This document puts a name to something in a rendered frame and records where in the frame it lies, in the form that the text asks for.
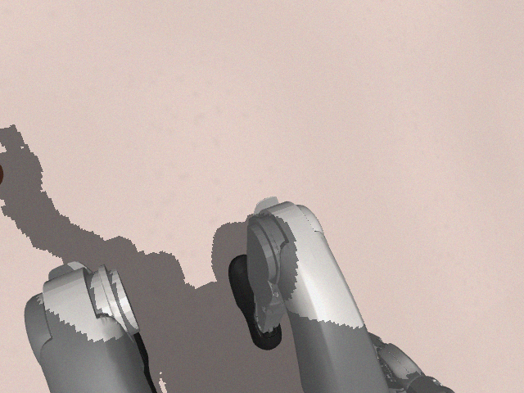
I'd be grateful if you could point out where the right robot hand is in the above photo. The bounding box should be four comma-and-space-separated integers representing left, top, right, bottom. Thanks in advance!
368, 332, 426, 393

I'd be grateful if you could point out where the right robot foot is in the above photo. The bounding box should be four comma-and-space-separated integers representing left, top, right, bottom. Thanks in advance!
228, 255, 282, 350

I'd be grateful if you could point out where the left robot foot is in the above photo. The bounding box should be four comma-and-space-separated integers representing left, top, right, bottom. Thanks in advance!
133, 332, 157, 393

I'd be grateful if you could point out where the right robot arm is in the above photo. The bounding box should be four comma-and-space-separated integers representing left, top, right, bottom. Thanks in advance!
407, 376, 455, 393

